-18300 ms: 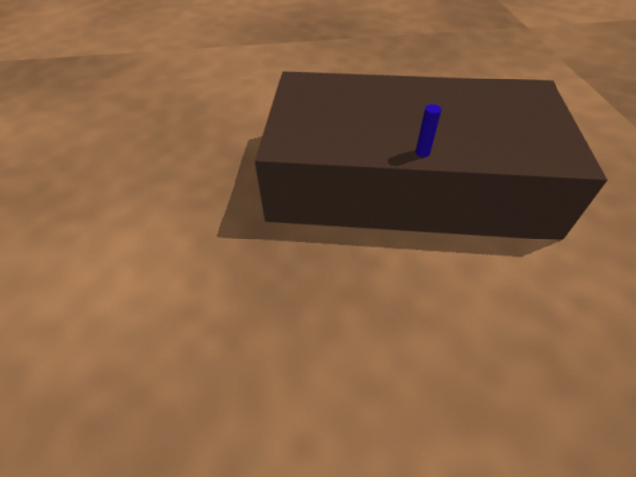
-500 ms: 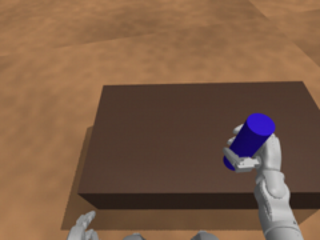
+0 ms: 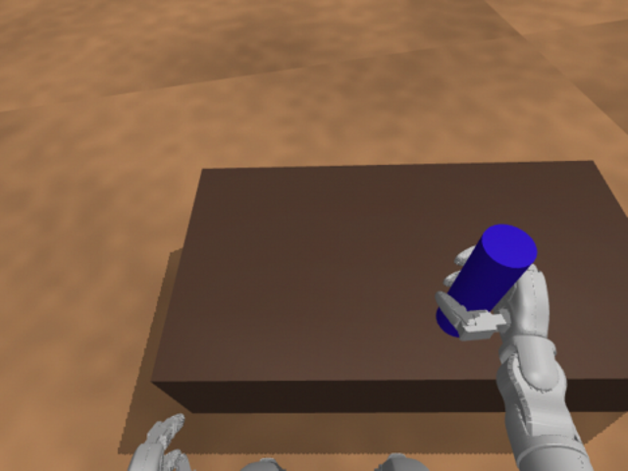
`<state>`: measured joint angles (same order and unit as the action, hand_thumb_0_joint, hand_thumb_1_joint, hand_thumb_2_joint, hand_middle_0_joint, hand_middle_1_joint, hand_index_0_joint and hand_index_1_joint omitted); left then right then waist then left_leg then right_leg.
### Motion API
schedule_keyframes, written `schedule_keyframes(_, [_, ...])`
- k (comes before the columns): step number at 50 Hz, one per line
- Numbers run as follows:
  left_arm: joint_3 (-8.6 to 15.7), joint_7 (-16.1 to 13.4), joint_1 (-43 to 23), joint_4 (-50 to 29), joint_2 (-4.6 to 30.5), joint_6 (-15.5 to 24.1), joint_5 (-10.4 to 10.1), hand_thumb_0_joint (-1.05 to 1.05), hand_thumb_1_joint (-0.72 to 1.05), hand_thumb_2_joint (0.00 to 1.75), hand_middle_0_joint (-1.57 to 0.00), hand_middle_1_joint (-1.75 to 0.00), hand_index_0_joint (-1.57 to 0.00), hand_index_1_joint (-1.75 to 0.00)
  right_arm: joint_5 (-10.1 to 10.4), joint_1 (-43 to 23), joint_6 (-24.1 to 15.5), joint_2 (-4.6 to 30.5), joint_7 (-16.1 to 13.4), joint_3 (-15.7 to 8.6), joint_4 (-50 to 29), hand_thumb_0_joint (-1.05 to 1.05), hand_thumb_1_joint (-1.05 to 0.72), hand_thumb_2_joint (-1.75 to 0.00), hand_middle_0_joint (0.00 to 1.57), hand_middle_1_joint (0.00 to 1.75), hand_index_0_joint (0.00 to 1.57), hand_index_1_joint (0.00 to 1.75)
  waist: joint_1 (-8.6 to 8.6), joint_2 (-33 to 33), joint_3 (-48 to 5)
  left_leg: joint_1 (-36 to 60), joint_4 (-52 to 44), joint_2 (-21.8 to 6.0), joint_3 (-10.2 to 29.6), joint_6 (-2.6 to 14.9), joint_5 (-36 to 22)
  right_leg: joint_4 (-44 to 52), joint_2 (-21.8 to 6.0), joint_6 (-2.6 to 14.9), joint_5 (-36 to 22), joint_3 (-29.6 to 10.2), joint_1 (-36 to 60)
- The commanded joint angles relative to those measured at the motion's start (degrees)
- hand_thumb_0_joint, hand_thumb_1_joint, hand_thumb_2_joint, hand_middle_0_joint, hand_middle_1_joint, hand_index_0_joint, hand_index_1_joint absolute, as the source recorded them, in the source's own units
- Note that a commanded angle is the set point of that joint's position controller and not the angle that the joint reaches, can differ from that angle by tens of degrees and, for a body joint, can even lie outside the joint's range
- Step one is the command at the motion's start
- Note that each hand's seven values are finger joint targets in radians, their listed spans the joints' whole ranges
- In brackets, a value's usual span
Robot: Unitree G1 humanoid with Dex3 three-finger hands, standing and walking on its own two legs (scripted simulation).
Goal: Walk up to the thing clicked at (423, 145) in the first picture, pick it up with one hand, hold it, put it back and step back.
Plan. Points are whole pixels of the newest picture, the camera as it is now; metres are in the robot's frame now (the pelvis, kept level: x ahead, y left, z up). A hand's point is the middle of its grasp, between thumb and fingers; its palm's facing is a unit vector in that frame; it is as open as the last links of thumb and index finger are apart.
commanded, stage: hold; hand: right
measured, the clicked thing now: (477, 288) +0.32 -0.17 +0.05
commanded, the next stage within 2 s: crouch in 0.44 s
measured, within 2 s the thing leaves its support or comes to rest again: neither
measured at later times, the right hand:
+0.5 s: hand (468, 290) +0.33 -0.17 +0.03, palm faces +0.15 +0.99 -0.01, open 8.0 cm
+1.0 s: hand (454, 309) +0.35 -0.19 -0.08, palm faces +0.14 +0.99 +0.00, open 8.0 cm
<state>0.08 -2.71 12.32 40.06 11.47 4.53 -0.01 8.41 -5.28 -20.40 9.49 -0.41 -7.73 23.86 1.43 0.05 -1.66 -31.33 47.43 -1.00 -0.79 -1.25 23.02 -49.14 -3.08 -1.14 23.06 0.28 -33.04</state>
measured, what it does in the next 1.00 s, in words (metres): lowers itself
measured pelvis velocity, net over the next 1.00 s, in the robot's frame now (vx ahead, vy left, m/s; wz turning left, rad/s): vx -0.02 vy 0.00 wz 0.01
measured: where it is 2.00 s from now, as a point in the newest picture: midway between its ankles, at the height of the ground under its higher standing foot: outside the picture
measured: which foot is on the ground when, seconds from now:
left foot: down 0.00-1.00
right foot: down 0.00-1.00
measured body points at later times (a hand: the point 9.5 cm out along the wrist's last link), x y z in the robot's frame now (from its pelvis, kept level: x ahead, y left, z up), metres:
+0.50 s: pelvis +0.00 +0.00 +0.00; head +0.05 -0.01 +0.45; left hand +0.13 +0.24 -0.11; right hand +0.31 -0.22 +0.04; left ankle +0.01 +0.14 -0.70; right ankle +0.02 -0.13 -0.70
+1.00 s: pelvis -0.02 +0.00 -0.07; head +0.09 -0.02 +0.36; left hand +0.11 +0.27 -0.18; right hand +0.34 -0.24 -0.08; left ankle +0.01 +0.14 -0.70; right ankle +0.02 -0.13 -0.70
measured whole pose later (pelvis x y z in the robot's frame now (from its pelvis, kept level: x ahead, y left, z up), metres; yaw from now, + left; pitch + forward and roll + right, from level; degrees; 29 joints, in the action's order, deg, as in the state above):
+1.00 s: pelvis -0.02 +0.00 -0.07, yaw +1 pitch +20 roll +1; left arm 0.5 -1.4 10.2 39.1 13.4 5.7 1.8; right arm 8.3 -19.1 -32.5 13.9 6.6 -16.4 44.4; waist 3.8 2.3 -7.1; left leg -60.6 70.9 -0.6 -0.4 -0.9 30.4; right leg -71.8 -3.6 -1.5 30.0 -0.6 -61.9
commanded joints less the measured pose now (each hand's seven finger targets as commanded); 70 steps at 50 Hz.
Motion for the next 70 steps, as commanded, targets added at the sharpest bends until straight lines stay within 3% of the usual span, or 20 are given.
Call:
schedule_keyframes(1, [2.8, -0.8, -0.9, -6.7, 7.2, 2.4, 0.3, 0.00, 0.90, 0.90, -0.20, -0.31, -0.21, -0.30, 1.5, -19.7, -7.5, 7.9, -0.3, -3.6, -19.6, 0.00, -0.29, -1.34, 1.35, 1.46, 1.38, 1.46, -0.05, -2.3, -19.8, 7.3, -5.9, 1.2, -0.6, 1.23, -17.5, 6.2, 2.0, 1.46, -15.1, 0.2, 10.3])
schedule_keyframes(10, [2.9, -0.8, -1.4, -6.8, 7.6, 2.6, 0.3, 0.00, 0.90, 0.90, -0.20, -0.31, -0.21, -0.30, 1.7, -21.4, -7.8, 7.7, -0.4, -2.9, -21.5, 0.00, -0.28, -1.35, 1.35, 1.48, 1.39, 1.48, -0.12, -4.1, -20.1, 5.3, -5.8, 1.5, -0.9, 1.61, -14.2, 7.1, 1.7, 1.05, -12.3, -0.2, 10.7])
schedule_keyframes(11, [2.0, -0.7, -1.9, -6.8, 6.8, 2.5, 0.2, 0.00, 0.90, 0.90, -0.20, -0.30, -0.21, -0.30, 1.7, -21.2, -7.8, 6.4, -0.2, -1.5, -20.0, 0.00, -0.28, -1.34, 1.35, 1.47, 1.38, 1.47, 0.27, -4.2, -18.5, 4.3, -5.8, 1.7, -1.1, 1.68, -13.4, 7.3, 1.5, 0.91, -11.9, -0.4, 10.6])
schedule_keyframes(17, [3.3, -1.0, -0.6, -6.3, 8.1, 2.4, 0.3, 0.00, 0.90, 0.90, -0.20, -0.31, -0.21, -0.30, 1.5, -19.2, -7.2, 7.2, -0.4, -3.2, -17.6, 0.00, -0.28, -1.34, 1.35, 1.47, 1.38, 1.47, 0.36, -2.0, -19.6, 6.0, -5.8, 1.4, -0.8, 1.33, -16.0, 6.2, 1.8, 1.29, -14.0, -0.1, 10.4])
schedule_keyframes(19, [2.2, -0.8, -0.8, -6.5, 6.6, 2.5, 0.2, 0.00, 0.90, 0.90, -0.20, -0.31, -0.21, -0.31, 1.9, -21.0, -7.5, 7.0, -0.4, -2.9, -20.5, 0.00, -0.30, -1.34, 1.35, 1.47, 1.38, 1.47, 0.01, -2.2, -20.1, 6.3, -5.5, 1.3, -0.7, 1.29, -17.7, 5.9, 1.8, 1.32, -15.7, 0.0, 10.4])
schedule_keyframes(20, [2.3, -0.8, -1.5, -6.4, 7.0, 2.5, 0.2, 0.00, 0.89, 0.91, -0.21, -0.31, -0.21, -0.31, 1.7, -18.6, -7.2, 8.4, -0.6, -4.5, -18.6, 0.00, -0.30, -1.34, 1.35, 1.46, 1.38, 1.46, -0.58, -2.4, -18.9, 5.8, -5.5, 1.4, -0.7, 1.32, -16.4, 6.0, 1.8, 1.24, -14.5, 0.0, 9.9])
schedule_keyframes(22, [3.6, -0.9, -0.4, -6.0, 8.4, 2.5, 0.3, 0.00, 0.90, 0.90, -0.20, -0.31, -0.21, -0.30, 1.8, -19.6, -7.2, 6.7, -0.3, -3.5, -18.0, 0.00, -0.30, -1.34, 1.36, 1.47, 1.39, 1.47, 0.53, -0.5, -19.6, 5.2, -5.2, 1.5, -1.0, 1.16, -17.2, 5.8, 1.6, 1.40, -15.3, -0.3, 10.4])
schedule_keyframes(24, [3.0, -0.8, -0.6, -6.5, 7.7, 2.4, 0.3, 0.00, 0.90, 0.90, -0.20, -0.31, -0.21, -0.30, 1.7, -20.3, -7.6, 8.5, -0.4, -4.5, -20.9, 0.00, -0.28, -1.33, 1.35, 1.46, 1.38, 1.46, -0.47, -2.9, -21.1, 6.4, -5.3, 1.2, -0.6, 1.30, -17.8, 5.6, 1.9, 1.35, -15.9, 0.1, 11.1])
schedule_keyframes(28, [2.5, -0.7, -1.1, -6.9, 7.0, 2.3, 0.2, 0.00, 0.92, 0.90, -0.20, -0.31, -0.21, -0.30, 1.6, -19.7, -7.7, 6.4, -0.2, -2.0, -21.5, 0.00, -0.30, -1.29, 1.30, 1.41, 1.33, 1.41, 0.12, -3.1, -19.7, 5.2, -5.0, 1.4, -0.7, 1.40, -18.0, 5.8, 1.7, 1.15, -16.6, 0.0, 11.0])
schedule_keyframes(30, [3.6, -0.7, -0.9, -6.5, 8.4, 2.3, 0.3, 0.00, 0.90, 0.91, -0.20, -0.31, -0.20, -0.30, 1.3, -17.7, -7.3, 7.0, -0.2, -2.9, -17.4, 0.00, -0.31, -1.35, 1.34, 1.47, 1.38, 1.47, 0.42, -3.7, -18.2, 4.9, -5.2, 1.3, -0.6, 1.44, -16.3, 5.9, 1.8, 1.18, -14.2, 0.1, 9.4])
schedule_keyframes(33, [2.5, -0.6, -1.4, -6.0, 6.9, 2.4, 0.3, 0.00, 0.90, 0.90, -0.20, -0.31, -0.21, -0.30, 1.7, -23.5, -8.3, 6.7, 0.3, -3.0, -15.9, 0.00, -0.29, -1.36, 1.35, 1.48, 1.39, 1.48, 1.40, -1.0, -15.9, 2.2, -5.1, 1.3, -0.4, 1.18, -13.4, 5.0, 1.7, 1.73, -10.5, 0.1, 6.5])
schedule_keyframes(38, [3.8, -0.3, -1.7, -5.1, 9.0, 2.8, 0.8, 0.00, 0.91, 0.89, -0.20, -0.30, -0.21, -0.29, 1.7, -22.9, -10.5, 6.7, 2.1, -5.2, -1.8, 0.00, -0.29, -1.37, 1.35, 1.49, 1.39, 1.49, 1.82, 2.6, -15.0, -4.7, -0.5, 1.1, 0.3, 1.08, -8.7, -0.1, 1.8, 2.26, -5.6, -0.3, -1.0])
schedule_keyframes(44, [3.3, 0.3, -0.8, -5.6, 8.9, 3.0, 1.6, 0.00, 0.92, 0.89, -0.20, -0.30, -0.21, -0.29, 1.6, -30.7, -17.1, 13.1, 5.2, -11.0, 3.0, 0.00, -0.31, -1.33, 1.32, 1.44, 1.36, 1.44, 0.99, -1.3, -24.6, -14.1, 10.5, 1.0, 1.7, 1.36, -7.9, -11.0, 2.1, 1.93, -5.3, -0.7, -11.2])
schedule_keyframes(46, [3.3, 0.5, -0.1, -5.7, 9.3, 3.1, 1.9, 0.00, 0.92, 0.89, -0.20, -0.30, -0.21, -0.29, 1.8, -34.7, -19.5, 15.3, 6.4, -12.3, 1.7, 0.00, -0.30, -1.35, 1.34, 1.46, 1.37, 1.46, 0.79, -3.5, -31.8, -16.5, 14.8, 1.1, 1.7, 1.52, -9.6, -15.3, 2.3, 1.82, -7.3, -0.5, -12.4])
schedule_keyframes(52, [3.8, 0.7, 0.8, -5.8, 11.2, 2.8, 2.9, 0.00, 0.90, 0.90, -0.20, -0.30, -0.20, -0.30, 2.3, -43.4, -22.4, 17.2, 9.8, -11.9, 3.5, 0.00, -0.29, -1.36, 1.36, 1.49, 1.40, 1.49, 1.86, -8.9, -40.7, -29.6, 24.3, 1.6, 0.5, 2.39, -8.2, -24.3, 1.6, 1.37, -10.3, -1.6, -16.2])
schedule_keyframes(57, [4.9, 1.1, 1.9, -5.2, 13.4, 1.6, 3.0, 0.00, 0.90, 0.90, -0.20, -0.31, -0.21, -0.30, 2.3, -49.1, -21.0, 19.6, 9.9, -13.1, 1.8, 0.00, -0.30, -1.35, 1.34, 1.46, 1.37, 1.46, 1.57, -10.7, -44.7, -34.7, 28.0, 1.6, -0.7, 2.89, -4.9, -26.5, 1.4, 0.97, -8.4, -3.3, -17.2])
schedule_keyframes(58, [4.5, 1.3, 1.5, -5.2, 13.3, 1.4, 2.8, 0.00, 0.90, 0.90, -0.20, -0.31, -0.21, -0.30, 2.2, -47.1, -19.9, 17.7, 9.9, -12.3, 7.2, 0.00, -0.31, -1.35, 1.33, 1.46, 1.37, 1.46, 2.84, -8.1, -42.5, -35.6, 27.9, 1.8, -1.2, 2.81, -3.6, -26.6, 1.4, 1.09, -6.3, -3.7, -18.4])
schedule_keyframes(61, [4.7, 1.6, 3.1, -3.8, 12.9, 1.2, 2.9, 0.00, 0.90, 0.90, -0.20, -0.31, -0.21, -0.30, 2.4, -51.0, -19.3, 18.1, 8.9, -12.9, 4.0, 0.00, -0.32, -1.35, 1.34, 1.46, 1.38, 1.46, 2.56, -8.3, -45.9, -36.5, 30.3, 1.8, -1.1, 2.99, -5.0, -29.6, 1.6, 1.32, -7.4, -3.4, -20.6])
schedule_keyframes(63, [4.9, 1.8, 3.5, -3.4, 13.7, 0.8, 2.8, 0.00, 0.90, 0.90, -0.20, -0.31, -0.21, -0.30, 2.0, -48.2, -18.3, 19.9, 8.3, -14.9, 7.7, 0.00, -0.32, -1.36, 1.36, 1.48, 1.39, 1.48, 2.57, -6.8, -46.3, -37.0, 31.9, 1.9, -1.5, 3.01, -6.8, -31.6, 1.7, 1.41, -9.9, -3.6, -22.0])
schedule_keyframes(70, [4.0, 2.7, 3.1, -3.9, 12.4, -0.5, 3.0, 0.00, 0.90, 0.90, -0.20, -0.30, -0.21, -0.30, 0.4, -52.2, -18.2, 23.4, 7.3, -18.1, 9.2, 0.00, -0.34, -1.36, 1.36, 1.47, 1.40, 1.47, 2.86, -6.9, -45.5, -39.4, 35.3, 1.6, -1.0, 3.22, -4.3, -34.5, 2.0, 1.74, -4.4, -3.2, -30.9])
